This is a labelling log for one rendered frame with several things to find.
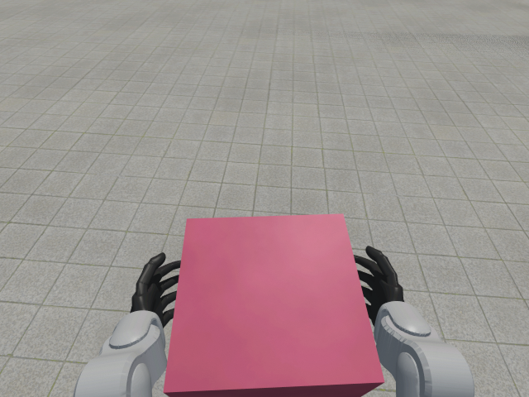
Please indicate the right robot forearm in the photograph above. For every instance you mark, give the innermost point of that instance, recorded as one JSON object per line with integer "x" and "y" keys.
{"x": 413, "y": 352}

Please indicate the carton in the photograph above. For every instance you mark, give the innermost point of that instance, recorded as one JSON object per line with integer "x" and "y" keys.
{"x": 270, "y": 306}

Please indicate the left robot hand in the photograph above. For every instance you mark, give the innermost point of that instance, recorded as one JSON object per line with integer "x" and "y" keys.
{"x": 149, "y": 288}

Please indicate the right robot hand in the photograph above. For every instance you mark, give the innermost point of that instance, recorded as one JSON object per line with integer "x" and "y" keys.
{"x": 383, "y": 281}

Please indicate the left robot forearm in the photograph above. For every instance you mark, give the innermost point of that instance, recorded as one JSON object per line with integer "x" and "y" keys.
{"x": 130, "y": 361}

